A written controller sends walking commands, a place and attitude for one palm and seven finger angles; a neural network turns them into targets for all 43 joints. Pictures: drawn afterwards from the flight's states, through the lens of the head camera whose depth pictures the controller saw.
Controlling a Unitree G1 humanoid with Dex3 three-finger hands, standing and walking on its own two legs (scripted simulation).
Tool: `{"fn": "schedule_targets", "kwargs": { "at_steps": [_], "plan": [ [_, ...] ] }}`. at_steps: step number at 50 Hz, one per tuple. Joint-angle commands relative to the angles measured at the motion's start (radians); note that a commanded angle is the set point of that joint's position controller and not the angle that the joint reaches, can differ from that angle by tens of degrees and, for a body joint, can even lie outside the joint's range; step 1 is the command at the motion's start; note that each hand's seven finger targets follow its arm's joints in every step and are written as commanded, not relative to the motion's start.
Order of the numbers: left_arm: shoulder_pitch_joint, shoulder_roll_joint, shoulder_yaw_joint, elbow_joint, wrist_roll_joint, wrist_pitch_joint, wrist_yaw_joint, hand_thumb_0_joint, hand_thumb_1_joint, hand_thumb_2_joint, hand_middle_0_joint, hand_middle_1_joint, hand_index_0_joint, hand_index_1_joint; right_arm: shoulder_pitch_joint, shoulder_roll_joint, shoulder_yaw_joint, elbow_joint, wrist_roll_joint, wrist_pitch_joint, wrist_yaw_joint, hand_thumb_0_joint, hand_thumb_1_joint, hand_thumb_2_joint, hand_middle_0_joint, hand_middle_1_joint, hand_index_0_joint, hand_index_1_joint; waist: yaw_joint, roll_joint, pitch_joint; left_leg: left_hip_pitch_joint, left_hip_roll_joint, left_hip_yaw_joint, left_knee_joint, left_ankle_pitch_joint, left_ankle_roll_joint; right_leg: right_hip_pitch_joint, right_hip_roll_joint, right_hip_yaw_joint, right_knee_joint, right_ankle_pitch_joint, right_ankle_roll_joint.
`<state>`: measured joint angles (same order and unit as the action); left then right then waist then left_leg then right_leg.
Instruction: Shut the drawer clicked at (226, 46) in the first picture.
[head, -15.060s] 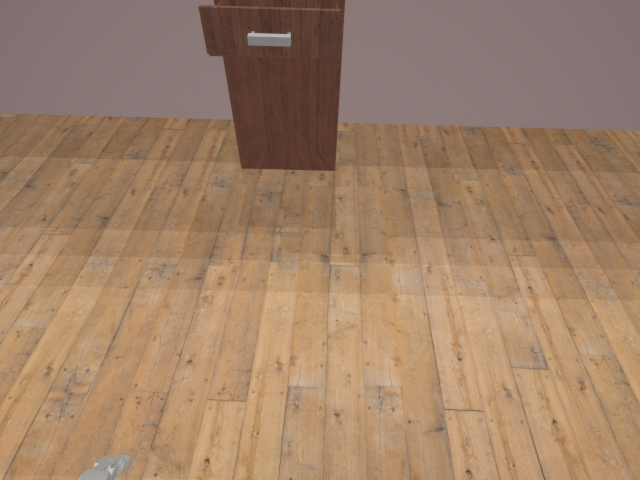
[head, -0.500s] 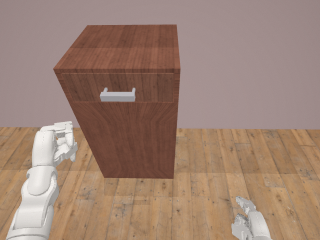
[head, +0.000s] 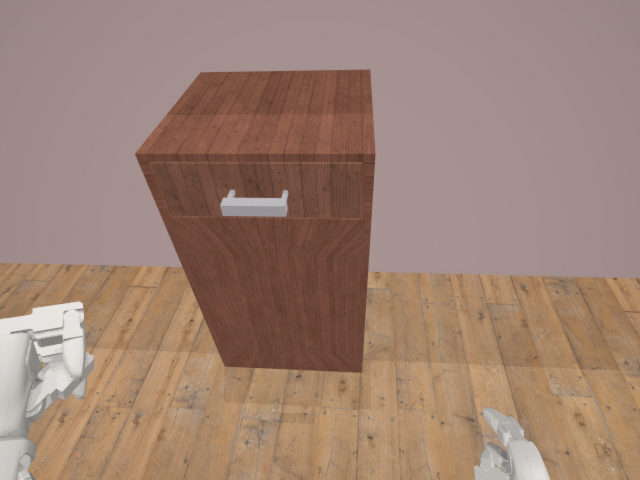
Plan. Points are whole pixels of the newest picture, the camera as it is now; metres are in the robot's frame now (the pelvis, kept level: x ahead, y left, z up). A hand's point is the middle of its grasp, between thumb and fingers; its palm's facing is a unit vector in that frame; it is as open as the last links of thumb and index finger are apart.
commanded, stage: draw the hand back to the body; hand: left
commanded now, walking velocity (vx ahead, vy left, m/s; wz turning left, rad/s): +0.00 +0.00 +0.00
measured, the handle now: (256, 200) +0.64 +0.22 -0.01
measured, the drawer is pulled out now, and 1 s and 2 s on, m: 0.00 0.00 0.00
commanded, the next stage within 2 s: step back with the hand held close in 0.08 s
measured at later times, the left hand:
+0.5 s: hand (107, 342) +0.20 +0.25 +0.14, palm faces +0.25 -0.84 -0.49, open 3.2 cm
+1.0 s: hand (11, 440) +0.10 +0.27 +0.15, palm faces +0.36 -0.83 -0.44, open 3.2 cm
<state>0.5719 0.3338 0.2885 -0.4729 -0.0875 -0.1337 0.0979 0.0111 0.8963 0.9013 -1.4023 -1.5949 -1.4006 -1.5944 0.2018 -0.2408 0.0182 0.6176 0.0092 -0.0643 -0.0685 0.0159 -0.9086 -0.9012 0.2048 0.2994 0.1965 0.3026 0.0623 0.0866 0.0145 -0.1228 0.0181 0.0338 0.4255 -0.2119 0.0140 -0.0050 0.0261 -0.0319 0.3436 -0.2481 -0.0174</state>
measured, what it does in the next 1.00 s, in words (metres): shifts its weight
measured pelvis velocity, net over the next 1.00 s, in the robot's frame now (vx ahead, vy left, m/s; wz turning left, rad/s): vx -0.09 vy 0.04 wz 0.00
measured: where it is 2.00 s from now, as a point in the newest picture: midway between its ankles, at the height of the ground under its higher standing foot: outside the picture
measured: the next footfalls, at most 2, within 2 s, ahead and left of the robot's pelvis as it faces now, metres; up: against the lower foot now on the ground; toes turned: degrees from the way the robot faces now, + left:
right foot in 1.36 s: -0.22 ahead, -0.06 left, +0.00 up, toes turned -3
left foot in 1.82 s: -0.20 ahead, +0.17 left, +0.00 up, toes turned +0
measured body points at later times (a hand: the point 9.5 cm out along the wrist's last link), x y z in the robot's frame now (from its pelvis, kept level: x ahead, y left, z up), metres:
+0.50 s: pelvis +0.00 +0.02 +0.00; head +0.02 +0.00 +0.45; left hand +0.18 +0.29 +0.17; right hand +0.18 -0.23 -0.09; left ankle +0.02 +0.11 -0.74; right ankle -0.03 -0.11 -0.74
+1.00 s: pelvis -0.09 +0.04 -0.01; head -0.07 +0.04 +0.44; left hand +0.08 +0.31 +0.17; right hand +0.09 -0.21 -0.09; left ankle +0.02 +0.11 -0.74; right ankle -0.03 -0.11 -0.74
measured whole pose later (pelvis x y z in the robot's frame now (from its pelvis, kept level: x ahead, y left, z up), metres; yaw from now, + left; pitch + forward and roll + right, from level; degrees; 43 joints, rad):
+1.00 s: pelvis -0.09 +0.04 -0.01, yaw +0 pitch -1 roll -4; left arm 0.63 0.37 0.35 -0.56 -0.04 -0.25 0.15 0.01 0.89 0.90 -1.40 -1.59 -1.40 -1.59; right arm 0.20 -0.23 0.00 0.55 0.00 -0.02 -0.07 0.01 -0.91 -0.90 0.21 0.30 0.20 0.30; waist 0.00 0.05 0.03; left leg -0.43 0.01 0.02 0.58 -0.22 0.05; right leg -0.29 0.02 -0.03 0.46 -0.17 0.02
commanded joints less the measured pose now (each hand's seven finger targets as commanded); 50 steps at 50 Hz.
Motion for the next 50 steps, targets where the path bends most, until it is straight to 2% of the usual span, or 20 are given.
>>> {"fn": "schedule_targets", "kwargs": {
  "at_steps": [1,6,10,11,12,13,16,19,22,26,27,33,38,41,42,44,46,47,48,50],
  "plan": [
    [-0.153,0.130,0.070,-0.131,0.009,-0.042,0.015,0.000,0.900,0.900,-1.400,-1.600,-1.400,-1.600,-0.141,-0.099,-0.037,-0.161,-0.004,-0.063,-0.019,0.000,-0.900,-0.900,0.200,0.300,0.200,0.300,-0.022,-0.082,0.048,0.075,-0.001,-0.024,-0.064,0.031,0.027,-0.205,-0.016,0.034,-0.106,0.014,0.002],
    [-0.163,0.153,0.086,-0.205,0.014,-0.050,0.024,0.000,0.900,0.900,-1.400,-1.600,-1.400,-1.600,-0.147,-0.093,-0.033,-0.168,-0.011,-0.080,-0.022,0.000,-0.900,-0.900,0.200,0.300,0.200,0.300,0.001,-0.025,-0.061,0.111,-0.004,-0.030,-0.054,0.119,0.025,-0.134,-0.021,0.035,-0.067,0.113,-0.006],
    [-0.130,0.159,0.095,-0.226,0.015,-0.042,0.028,0.000,0.900,0.900,-1.400,-1.600,-1.400,-1.600,-0.146,-0.089,-0.028,-0.166,-0.015,-0.090,-0.018,0.000,-0.900,-0.900,0.200,0.300,0.200,0.300,0.008,-0.007,-0.078,0.110,-0.003,-0.030,-0.043,0.197,0.018,-0.105,-0.018,0.031,-0.045,0.204,-0.008],
    [-0.240,0.290,0.233,-0.317,0.017,-0.083,0.029,0.000,0.900,0.900,-1.400,-1.600,-1.400,-1.600,-0.147,-0.120,-0.033,-0.205,-0.012,-0.056,-0.009,0.000,-0.900,-0.900,0.200,0.300,0.200,0.300,-0.039,-0.015,0.000,0.039,0.009,-0.045,-0.018,0.150,0.039,-0.202,-0.058,0.127,-0.092,0.256,-0.004],
    [-0.224,0.292,0.247,-0.272,0.018,-0.100,0.024,0.000,0.900,0.900,-1.400,-1.600,-1.400,-1.600,-0.148,-0.106,-0.031,-0.192,-0.015,-0.041,-0.010,0.000,-0.900,-0.900,0.200,0.300,0.200,0.300,-0.037,-0.030,0.021,0.018,0.003,-0.057,-0.015,0.129,0.035,-0.205,-0.074,0.126,-0.103,0.266,-0.008],
    [-0.102,0.208,0.182,-0.179,0.020,-0.090,0.015,0.000,0.900,0.900,-1.400,-1.600,-1.400,-1.600,-0.150,-0.102,-0.037,-0.178,-0.018,-0.025,-0.008,0.000,-0.900,-0.900,0.200,0.300,0.200,0.300,-0.043,-0.058,0.032,0.019,0.009,-0.053,-0.014,0.163,0.036,-0.218,-0.078,0.116,-0.092,0.287,-0.004],
    [-0.018,0.143,0.127,-0.138,0.018,-0.082,-0.002,0.000,0.900,0.900,-1.400,-1.600,-1.400,-1.600,-0.128,-0.112,-0.053,-0.196,-0.012,0.018,0.006,0.000,-0.900,-0.900,0.200,0.300,0.200,0.300,-0.052,-0.047,-0.039,0.038,0.034,-0.040,-0.024,0.274,0.032,-0.196,-0.071,0.076,-0.050,0.321,0.013],
    [0.037,0.156,0.142,-0.149,0.017,-0.088,-0.002,0.000,0.900,0.900,-1.400,-1.600,-1.400,-1.600,-0.126,-0.108,-0.064,-0.214,-0.008,0.044,0.007,0.000,-0.900,-0.900,0.200,0.300,0.200,0.300,-0.050,-0.064,-0.123,0.054,0.045,-0.037,-0.025,0.385,0.033,-0.166,-0.058,0.049,-0.011,0.368,0.024],
    [0.059,0.216,0.191,-0.226,0.012,-0.094,0.006,0.000,0.900,0.900,-1.400,-1.600,-1.400,-1.600,-0.140,-0.108,-0.069,-0.242,-0.006,0.061,0.003,0.000,-0.900,-0.900,0.200,0.300,0.200,0.300,-0.038,-0.063,-0.202,0.054,0.047,-0.039,-0.017,0.468,0.034,-0.128,-0.051,0.038,0.031,0.427,0.031],
    [0.092,0.237,0.218,-0.295,0.006,-0.101,0.022,0.000,0.900,0.900,-1.400,-1.600,-1.400,-1.600,-0.128,-0.098,-0.074,-0.264,0.002,0.068,-0.003,0.000,-0.900,-0.900,0.200,0.300,0.200,0.300,-0.041,-0.071,-0.238,0.016,0.054,-0.039,0.006,0.485,0.036,-0.112,-0.053,0.046,0.072,0.469,0.037],
    [0.086,0.259,0.234,-0.323,0.005,-0.103,0.027,0.000,0.900,0.900,-1.400,-1.600,-1.400,-1.600,-0.133,-0.104,-0.073,-0.267,-0.001,0.066,-0.008,0.000,-0.900,-0.900,0.200,0.300,0.200,0.300,-0.037,-0.041,-0.254,0.006,0.053,-0.045,0.004,0.488,0.035,-0.099,-0.050,0.047,0.083,0.475,0.037],
    [0.106,0.216,0.196,-0.307,0.017,-0.110,0.037,0.000,0.900,0.900,-1.400,-1.600,-1.400,-1.600,-0.105,-0.108,-0.077,-0.255,-0.001,0.044,-0.012,0.000,-0.900,-0.900,0.200,0.300,0.200,0.300,-0.053,0.025,-0.184,-0.082,0.075,-0.067,-0.031,0.341,0.041,-0.145,-0.034,0.047,0.106,0.317,0.039],
    [0.086,0.204,0.197,-0.255,0.025,-0.127,0.043,0.000,0.900,0.900,-1.400,-1.600,-1.400,-1.600,-0.110,-0.107,-0.078,-0.248,0.000,0.027,-0.016,0.000,-0.900,-0.900,0.200,0.300,0.200,0.300,-0.063,-0.035,-0.096,-0.268,0.075,-0.092,-0.088,-0.048,0.052,-0.132,-0.035,0.078,0.087,0.168,0.034],
    [0.065,0.200,0.193,-0.257,0.034,-0.149,0.047,0.000,0.900,0.900,-1.400,-1.600,-1.400,-1.600,-0.103,-0.113,-0.080,-0.249,-0.002,0.014,-0.015,0.000,-0.900,-0.900,0.200,0.300,0.200,0.300,-0.069,-0.060,-0.062,-0.336,0.068,-0.113,-0.091,-0.225,0.056,-0.159,-0.038,0.097,0.045,0.007,0.031],
    [0.056,0.220,0.209,-0.264,0.037,-0.155,0.050,0.000,0.900,0.900,-1.400,-1.600,-1.400,-1.600,-0.109,-0.117,-0.083,-0.246,-0.006,0.009,-0.018,0.000,-0.900,-0.900,0.200,0.300,0.200,0.300,-0.068,-0.050,-0.052,-0.339,0.067,-0.115,-0.087,-0.249,0.057,-0.182,-0.039,0.109,0.023,-0.044,0.029],
    [0.045,0.200,0.187,-0.261,0.043,-0.167,0.053,0.000,0.900,0.900,-1.400,-1.600,-1.400,-1.600,-0.095,-0.113,-0.080,-0.241,-0.007,0.002,-0.017,0.000,-0.900,-0.900,0.200,0.300,0.200,0.300,-0.072,-0.078,-0.038,-0.320,0.061,-0.115,-0.041,-0.277,0.050,-0.248,-0.054,0.122,-0.013,-0.160,0.020],
    [0.025,0.201,0.175,-0.278,0.046,-0.179,0.062,0.000,0.900,0.900,-1.400,-1.600,-1.400,-1.600,-0.075,-0.117,-0.081,-0.227,-0.010,-0.007,-0.018,0.000,-0.900,-0.900,0.200,0.300,0.200,0.300,-0.079,-0.086,-0.035,-0.228,0.034,-0.100,0.060,-0.259,0.032,-0.385,-0.089,0.148,-0.073,-0.269,-0.001],
    [0.014,0.222,0.189,-0.294,0.046,-0.181,0.067,0.000,0.900,0.900,-1.400,-1.600,-1.400,-1.600,-0.077,-0.116,-0.083,-0.218,-0.014,-0.011,-0.021,0.000,-0.900,-0.900,0.200,0.300,0.200,0.300,-0.082,-0.096,-0.048,-0.175,0.025,-0.096,0.096,-0.239,0.025,-0.443,-0.103,0.162,-0.097,-0.297,-0.010],
    [0.010,0.201,0.164,-0.302,0.046,-0.184,0.072,0.000,0.900,0.900,-1.400,-1.600,-1.400,-1.600,-0.068,-0.109,-0.077,-0.212,-0.012,-0.015,-0.021,0.000,-0.900,-0.900,0.200,0.300,0.200,0.300,-0.086,-0.098,-0.047,-0.127,0.022,-0.101,0.120,-0.207,0.019,-0.491,-0.116,0.154,-0.097,-0.291,-0.017],
    [-0.003,0.209,0.165,-0.322,0.047,-0.187,0.079,0.000,0.900,0.900,-1.400,-1.600,-1.400,-1.600,-0.066,-0.113,-0.074,-0.206,-0.016,-0.021,-0.024,0.000,-0.900,-0.900,0.200,0.300,0.200,0.300,-0.091,-0.064,-0.046,-0.124,0.031,-0.122,0.082,-0.198,0.018,-0.502,-0.095,0.123,-0.066,-0.253,-0.009]
  ]
}}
